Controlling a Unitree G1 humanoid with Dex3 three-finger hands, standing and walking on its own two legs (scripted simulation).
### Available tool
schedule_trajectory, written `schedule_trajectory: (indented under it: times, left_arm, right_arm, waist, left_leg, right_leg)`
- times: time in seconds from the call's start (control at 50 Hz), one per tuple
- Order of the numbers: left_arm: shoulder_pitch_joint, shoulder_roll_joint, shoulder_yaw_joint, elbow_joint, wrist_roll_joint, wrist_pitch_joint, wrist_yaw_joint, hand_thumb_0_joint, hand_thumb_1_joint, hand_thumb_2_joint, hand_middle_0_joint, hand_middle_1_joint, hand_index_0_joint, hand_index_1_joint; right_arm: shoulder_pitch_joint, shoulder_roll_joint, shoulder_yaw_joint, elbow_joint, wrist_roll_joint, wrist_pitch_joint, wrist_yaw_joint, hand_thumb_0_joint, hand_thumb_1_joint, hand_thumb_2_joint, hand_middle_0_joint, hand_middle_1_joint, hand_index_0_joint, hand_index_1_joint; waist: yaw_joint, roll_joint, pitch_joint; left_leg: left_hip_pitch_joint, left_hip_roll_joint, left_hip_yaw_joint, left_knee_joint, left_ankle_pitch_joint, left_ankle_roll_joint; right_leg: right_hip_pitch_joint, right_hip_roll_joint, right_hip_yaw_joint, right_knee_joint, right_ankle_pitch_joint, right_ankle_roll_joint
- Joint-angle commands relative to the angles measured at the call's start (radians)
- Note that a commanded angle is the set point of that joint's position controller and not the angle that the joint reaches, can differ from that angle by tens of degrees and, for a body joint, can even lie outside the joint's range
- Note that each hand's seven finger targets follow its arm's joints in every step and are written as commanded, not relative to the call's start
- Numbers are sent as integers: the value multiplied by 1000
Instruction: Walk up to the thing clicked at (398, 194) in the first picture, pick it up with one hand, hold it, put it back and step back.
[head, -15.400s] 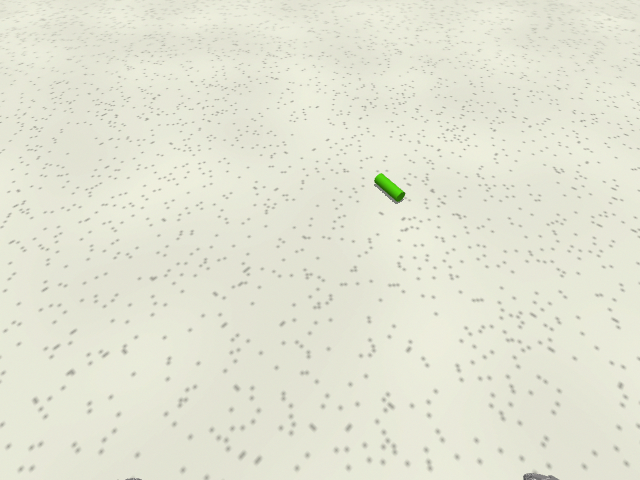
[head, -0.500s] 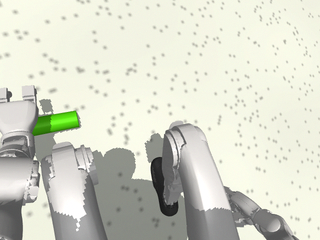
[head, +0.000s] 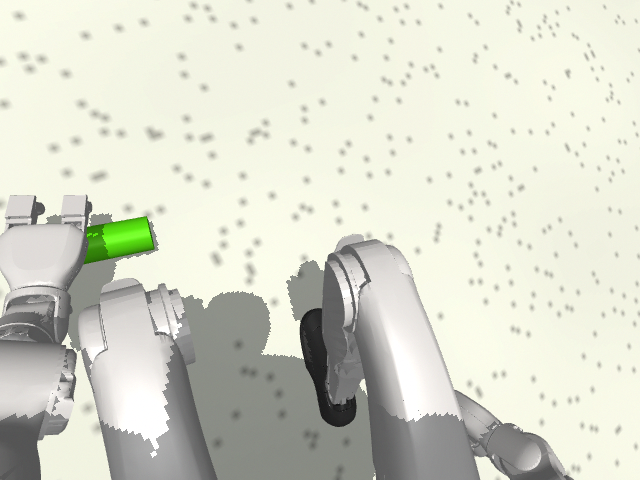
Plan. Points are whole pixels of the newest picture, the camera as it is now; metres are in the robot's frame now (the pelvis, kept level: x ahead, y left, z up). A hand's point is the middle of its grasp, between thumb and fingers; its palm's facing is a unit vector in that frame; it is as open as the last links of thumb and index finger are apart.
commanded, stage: rest palm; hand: left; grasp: from above
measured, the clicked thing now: (96, 243) +0.40 +0.23 -0.30
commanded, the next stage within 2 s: close in 0.26 s
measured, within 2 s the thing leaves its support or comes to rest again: neither
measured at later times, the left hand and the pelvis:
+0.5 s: hand (55, 256) +0.37 +0.27 -0.25, palm faces -0.47 -0.02 -0.88, open 13.8 cm; pelvis +0.00 +0.00 -0.01, yaw -1 degrees
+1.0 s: hand (51, 235) +0.40 +0.27 -0.25, palm faces -0.45 -0.05 -0.89, open 12.7 cm; pelvis +0.00 +0.00 +0.00, yaw -2 degrees
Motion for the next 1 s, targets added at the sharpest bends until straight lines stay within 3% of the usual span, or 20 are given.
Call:
schedule_trajectory:
  times: [0.0,0.04,0.1,0.12,0.2,0.24,0.3,0.36,0.38,0.42,0.44,0.48,0.54,0.62,0.74,0.8,0.86,0.9,0.96,0.98]
  left_arm:
    - [-405,-38,32,-88,-90,70,44,0,-531,967,-55,-975,-44,-984]
    - [-417,-63,32,-58,-128,81,-6,0,-544,984,-53,-973,-38,-985]
    - [-463,-128,-16,-48,-165,70,-102,0,-555,989,-53,-999,-39,-1012]
    - [-443,-117,-19,-28,-170,64,-136,0,-556,991,-52,-1003,-38,-1015]
    - [-338,-44,-22,34,-113,26,-215,0,-554,987,-55,-1028,-46,-1037]
    - [-234,-22,-5,61,-87,9,-210,0,-556,987,-54,-1025,-44,-1035]
    - [-156,12,35,61,-41,-8,-170,0,-550,993,-56,-1022,-45,-1032]
    - [-192,-2,46,28,-10,-7,-121,0,-466,966,-90,-1033,-94,-1029]
    - [-244,-15,29,2,-12,-2,-109,0,-438,952,-109,-1017,-114,-1012]
    - [-292,-44,19,-18,-33,0,-85,0,-391,910,-140,-997,-150,-986]
    - [-289,-17,26,-16,-43,3,-70,0,-358,860,-135,-1011,-160,-984]
    - [-354,-51,-10,-82,-74,6,-68,0,-354,852,-124,-1024,-154,-992]
    - [-415,-95,-25,-121,-132,-7,-87,0,-388,877,-97,-1045,-127,-1014]
    - [-438,-48,-30,-91,-129,-17,-111,0,-454,949,-93,-1031,-100,-1024]
    - [-359,63,23,22,-39,13,-101,0,-419,970,-130,-1020,-130,-1020]
    - [-304,61,58,64,-18,53,-91,0,-349,958,-191,-974,-186,-979]
    - [-265,61,73,97,-44,98,-101,0,-257,882,-243,-939,-250,-931]
    - [-231,20,70,79,-70,107,-118,0,-232,832,-253,-920,-266,-905]
    - [-294,-19,26,41,-136,84,-171,0,-209,797,-257,-945,-282,-918]
    - [-336,-48,1,24,-155,72,-193,0,-201,796,-264,-945,-290,-918]
  right_arm:
    - [156,-317,-89,20,29,-12,1,0,-905,-906,200,301,200,301]
    - [189,-308,-93,27,33,-19,2,0,-906,-906,200,301,200,301]
    - [193,-291,-80,49,34,-35,-2,0,-908,-907,200,301,200,300]
    - [200,-298,-80,64,29,-41,-5,0,-907,-906,199,300,200,300]
    - [209,-321,-78,72,28,-31,-20,0,-909,-907,199,300,199,300]
    - [166,-312,-62,49,22,-23,-21,0,-909,-908,199,300,199,300]
    - [124,-310,-50,18,15,-9,-23,0,-906,-908,199,300,199,300]
    - [126,-310,-47,-5,0,-8,-14,0,-890,-900,200,300,200,300]
    - [114,-306,-44,-21,-1,-17,-11,0,-891,-900,200,300,200,300]
    - [156,-313,-48,-1,-3,-18,-10,0,-892,-900,200,300,200,300]
    - [180,-344,-70,21,1,-17,-13,0,-891,-899,200,300,200,300]
    - [203,-341,-76,24,10,-26,-14,0,-892,-899,200,300,200,300]
    - [208,-316,-58,17,10,-46,-14,0,-894,-899,200,300,200,300]
    - [201,-318,-55,36,15,-43,-35,0,-897,-900,200,300,200,300]
    - [180,-317,-45,47,8,-33,-48,0,-894,-901,200,300,200,300]
    - [170,-307,-35,24,1,-38,-38,0,-893,-901,200,300,200,300]
    - [153,-348,-67,8,6,-46,-33,0,-894,-901,200,300,200,300]
    - [176,-330,-59,11,11,-45,-25,0,-897,-901,200,300,200,300]
    - [195,-331,-63,11,14,-47,-25,0,-899,-901,199,300,199,300]
    - [212,-329,-58,9,14,-50,-27,0,-899,-901,199,300,199,300]
  waist:
    - [-157,304,-627]
    - [-167,279,-640]
    - [-178,283,-640]
    - [-172,288,-639]
    - [-119,357,-646]
    - [-63,401,-636]
    - [-35,414,-619]
    - [-67,406,-614]
    - [-94,381,-603]
    - [-132,354,-602]
    - [-136,331,-578]
    - [-160,318,-585]
    - [-178,293,-654]
    - [-178,267,-655]
    - [-123,359,-584]
    - [-104,394,-576]
    - [-104,383,-549]
    - [-93,381,-602]
    - [-130,323,-597]
    - [-159,291,-593]
  left_leg:
    - [370,28,161,-255,71,42]
    - [373,26,159,-232,116,47]
    - [381,13,155,-215,153,58]
    - [394,11,155,-219,147,59]
    - [457,3,144,-257,150,47]
    - [468,1,147,-290,163,39]
    - [448,0,167,-289,188,39]
    - [440,4,181,-268,220,44]
    - [434,4,177,-253,205,45]
    - [426,7,168,-255,186,48]
    - [405,7,156,-260,130,52]
    - [406,11,151,-263,88,48]
    - [411,14,144,-243,112,49]
    - [382,7,149,-218,107,57]
    - [388,1,168,-246,98,48]
    - [406,4,171,-265,141,40]
    - [391,5,172,-266,125,42]
    - [400,9,163,-265,174,45]
    - [369,11,153,-245,131,61]
    - [358,8,149,-237,114,66]
  right_leg:
    - [299,59,-91,-294,101,-85]
    - [309,54,-90,-283,141,-75]
    - [301,52,-108,-265,195,-73]
    - [284,54,-126,-257,201,-76]
    - [264,58,-156,-205,220,-89]
    - [251,62,-161,-179,222,-97]
    - [259,74,-158,-159,243,-98]
    - [284,84,-158,-177,278,-93]
    - [285,81,-157,-188,276,-88]
    - [300,83,-156,-221,261,-85]
    - [281,80,-154,-240,193,-84]
    - [285,74,-138,-257,135,-88]
    - [293,59,-149,-246,165,-84]
    - [299,59,-134,-260,158,-82]
    - [276,69,-135,-238,152,-91]
    - [287,74,-144,-218,198,-91]
    - [276,74,-135,-225,184,-85]
    - [281,76,-152,-204,232,-85]
    - [277,77,-148,-215,206,-79]
    - [271,72,-148,-225,188,-77]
